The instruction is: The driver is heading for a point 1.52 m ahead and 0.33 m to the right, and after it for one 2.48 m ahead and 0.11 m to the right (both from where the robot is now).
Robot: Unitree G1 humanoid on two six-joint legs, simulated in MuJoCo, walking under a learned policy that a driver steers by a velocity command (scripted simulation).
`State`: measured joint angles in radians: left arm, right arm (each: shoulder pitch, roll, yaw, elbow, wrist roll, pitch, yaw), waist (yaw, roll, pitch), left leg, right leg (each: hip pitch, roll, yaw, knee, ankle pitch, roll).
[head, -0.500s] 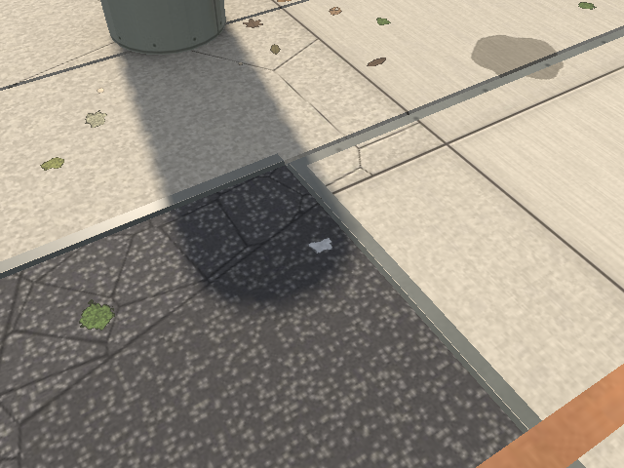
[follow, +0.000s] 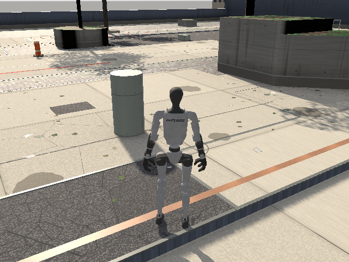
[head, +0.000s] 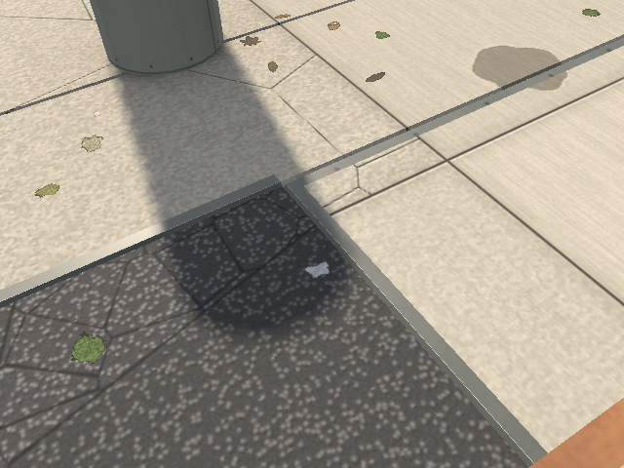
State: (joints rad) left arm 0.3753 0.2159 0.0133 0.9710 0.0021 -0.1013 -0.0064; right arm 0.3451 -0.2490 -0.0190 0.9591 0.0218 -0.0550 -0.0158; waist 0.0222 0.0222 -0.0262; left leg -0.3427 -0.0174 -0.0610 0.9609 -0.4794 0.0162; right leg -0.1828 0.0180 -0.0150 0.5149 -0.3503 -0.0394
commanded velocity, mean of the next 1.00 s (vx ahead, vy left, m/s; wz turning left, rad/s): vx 0.21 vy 0.00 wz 0.00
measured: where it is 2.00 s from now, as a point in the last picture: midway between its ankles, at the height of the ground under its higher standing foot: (337, 362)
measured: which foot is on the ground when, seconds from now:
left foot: up 0.00-0.22, down 0.24-0.58, up 0.60-0.82, down 0.84-1.00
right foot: down 0.00-0.26, up 0.28-0.48, down 0.50-0.84, up 0.86-1.00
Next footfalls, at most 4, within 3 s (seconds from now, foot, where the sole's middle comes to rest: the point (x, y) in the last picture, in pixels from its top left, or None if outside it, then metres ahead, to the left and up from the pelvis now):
0.24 left None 0.19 0.11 -0.77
0.50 right None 0.11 -0.12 -0.77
0.84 left None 0.29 0.14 -0.77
1.32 right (389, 426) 0.63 -0.10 -0.77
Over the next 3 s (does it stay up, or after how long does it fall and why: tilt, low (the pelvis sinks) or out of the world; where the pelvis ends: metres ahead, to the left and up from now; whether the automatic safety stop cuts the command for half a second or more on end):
stays up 1.39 -0.07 -0.01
